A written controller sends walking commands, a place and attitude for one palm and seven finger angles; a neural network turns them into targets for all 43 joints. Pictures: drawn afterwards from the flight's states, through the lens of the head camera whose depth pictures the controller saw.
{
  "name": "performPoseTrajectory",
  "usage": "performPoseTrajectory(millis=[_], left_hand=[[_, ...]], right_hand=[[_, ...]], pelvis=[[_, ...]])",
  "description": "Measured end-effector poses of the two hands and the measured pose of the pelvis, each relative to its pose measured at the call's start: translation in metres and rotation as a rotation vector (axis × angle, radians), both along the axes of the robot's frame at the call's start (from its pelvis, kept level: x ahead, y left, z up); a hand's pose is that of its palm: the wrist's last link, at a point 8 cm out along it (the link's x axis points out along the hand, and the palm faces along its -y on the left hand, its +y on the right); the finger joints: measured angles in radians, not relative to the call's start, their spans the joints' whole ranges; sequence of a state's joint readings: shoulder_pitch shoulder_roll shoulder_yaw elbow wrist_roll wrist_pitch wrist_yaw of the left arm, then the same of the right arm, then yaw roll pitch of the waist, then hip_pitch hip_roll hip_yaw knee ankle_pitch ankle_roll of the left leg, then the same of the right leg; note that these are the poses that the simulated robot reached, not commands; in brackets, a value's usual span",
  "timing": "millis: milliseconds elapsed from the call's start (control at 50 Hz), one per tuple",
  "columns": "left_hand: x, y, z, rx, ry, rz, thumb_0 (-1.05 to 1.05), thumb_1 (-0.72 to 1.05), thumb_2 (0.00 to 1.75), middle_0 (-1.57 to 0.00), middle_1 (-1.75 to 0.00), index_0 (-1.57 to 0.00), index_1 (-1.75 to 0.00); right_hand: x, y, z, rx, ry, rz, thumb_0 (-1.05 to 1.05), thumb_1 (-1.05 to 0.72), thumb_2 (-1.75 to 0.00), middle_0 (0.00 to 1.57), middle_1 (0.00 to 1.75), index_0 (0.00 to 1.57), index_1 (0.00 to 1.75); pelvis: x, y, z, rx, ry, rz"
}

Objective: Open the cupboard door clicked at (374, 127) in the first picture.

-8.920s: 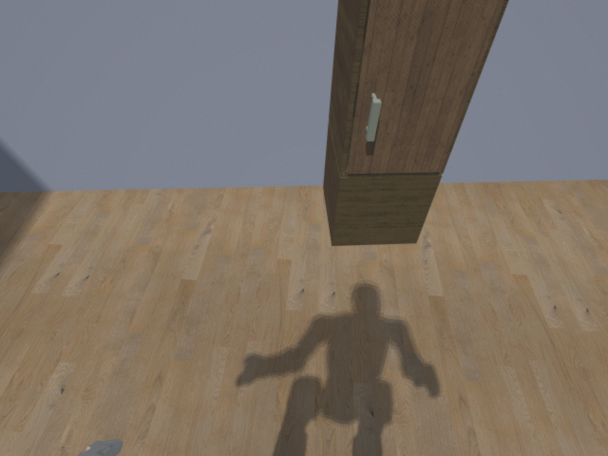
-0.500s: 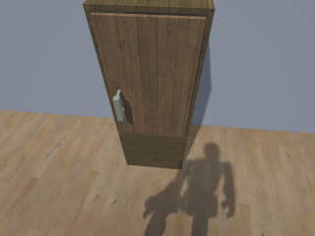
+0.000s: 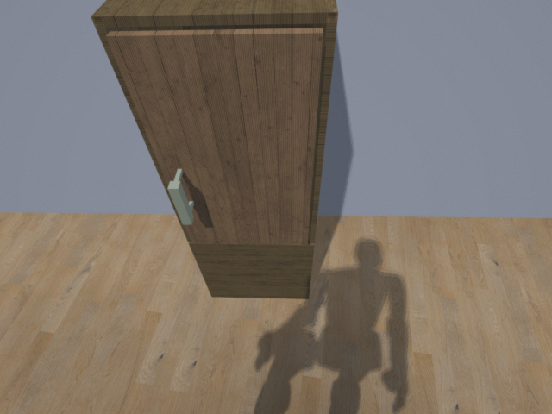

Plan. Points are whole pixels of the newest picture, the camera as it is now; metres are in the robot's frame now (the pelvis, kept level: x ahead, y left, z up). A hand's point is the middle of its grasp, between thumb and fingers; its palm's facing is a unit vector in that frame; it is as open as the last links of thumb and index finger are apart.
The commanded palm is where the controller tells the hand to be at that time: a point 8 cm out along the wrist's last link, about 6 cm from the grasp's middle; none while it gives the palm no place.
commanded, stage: come to a stop and stand still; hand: left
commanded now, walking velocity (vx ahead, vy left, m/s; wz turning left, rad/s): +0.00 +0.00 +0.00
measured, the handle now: (183, 197) +0.58 +0.24 -0.11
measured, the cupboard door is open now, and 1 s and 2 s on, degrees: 0 0 0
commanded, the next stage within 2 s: look again from close up in 0.42 s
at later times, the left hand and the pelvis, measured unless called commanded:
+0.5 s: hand out of the picture +0.01 +0.15 -0.17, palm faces +0.05 -0.98 -0.20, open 7.3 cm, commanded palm none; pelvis +0.01 -0.01 +0.00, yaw +0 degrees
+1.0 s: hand out of the picture -0.01 +0.20 -0.17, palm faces +0.00 -0.98 -0.19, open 7.4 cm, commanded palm none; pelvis -0.02 +0.03 +0.00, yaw -1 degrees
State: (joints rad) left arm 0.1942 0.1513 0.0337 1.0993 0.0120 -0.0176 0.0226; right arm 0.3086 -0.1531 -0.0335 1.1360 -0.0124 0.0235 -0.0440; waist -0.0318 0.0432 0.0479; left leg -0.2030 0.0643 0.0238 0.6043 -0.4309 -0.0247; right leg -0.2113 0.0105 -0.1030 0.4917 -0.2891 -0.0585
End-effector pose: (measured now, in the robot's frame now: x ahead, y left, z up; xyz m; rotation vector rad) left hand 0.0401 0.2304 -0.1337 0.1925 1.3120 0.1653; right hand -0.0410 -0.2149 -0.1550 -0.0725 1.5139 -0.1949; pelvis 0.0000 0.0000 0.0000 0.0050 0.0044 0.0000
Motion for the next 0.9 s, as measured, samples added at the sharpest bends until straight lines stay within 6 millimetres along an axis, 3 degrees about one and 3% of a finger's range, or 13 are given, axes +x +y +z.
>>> performPoseTrajectory(millis=[180,380,520,600,700,900], left_hand=[[0.011,-0.012,-0.005,-0.014,-0.021,0.04,0.0,0.95,0.9,-0.2,-0.3,-0.2,-0.3],[-0.018,-0.019,-0.003,-0.016,0.055,0.051,0.01,0.94,0.9,-0.2,-0.3,-0.2,-0.3],[-0.04,-0.029,-0.006,-0.044,0.096,0.064,0.01,0.92,0.9,-0.2,-0.3,-0.2,-0.3],[-0.054,-0.029,-0.007,-0.044,0.088,0.04,0.01,0.91,0.9,-0.2,-0.3,-0.2,-0.3],[-0.065,-0.015,-0.014,-0.06,0.098,0.026,0.01,0.91,0.9,-0.2,-0.3,-0.2,-0.3],[-0.058,0.017,-0.01,-0.048,0.052,0.01,0.01,0.91,0.9,-0.2,-0.3,-0.2,-0.3]], right_hand=[[0.041,-0.006,0.003,-0.002,-0.078,0.05,0.0,-0.91,-0.9,0.2,0.3,0.19,0.3],[0.055,-0.015,0.005,-0.014,-0.096,0.066,0.01,-0.93,-0.9,0.2,0.3,0.19,0.3],[0.05,-0.014,0.007,-0.014,-0.092,0.072,0.0,-0.92,-0.9,0.2,0.3,0.19,0.3],[0.048,-0.014,0.007,-0.023,-0.113,0.066,0.01,-0.93,-0.9,0.2,0.3,0.2,0.3],[0.042,0.0,0.004,-0.032,-0.166,0.065,0.01,-0.93,-0.9,0.2,0.3,0.19,0.3],[0.006,0.04,0.006,0.014,-0.126,0.07,0.01,-0.93,-0.9,0.2,0.3,0.19,0.3]], pelvis=[[0.013,-0.012,0.001,-0.001,-0.02,0.007],[0.017,-0.015,0.004,0.0,-0.024,0.0],[0.014,-0.014,0.005,-0.001,-0.034,-0.001],[0.002,-0.006,0.003,-0.02,-0.02,-0.011],[-0.009,0.01,-0.004,-0.032,-0.028,-0.005],[-0.017,0.03,0.0,-0.002,-0.03,-0.022]])
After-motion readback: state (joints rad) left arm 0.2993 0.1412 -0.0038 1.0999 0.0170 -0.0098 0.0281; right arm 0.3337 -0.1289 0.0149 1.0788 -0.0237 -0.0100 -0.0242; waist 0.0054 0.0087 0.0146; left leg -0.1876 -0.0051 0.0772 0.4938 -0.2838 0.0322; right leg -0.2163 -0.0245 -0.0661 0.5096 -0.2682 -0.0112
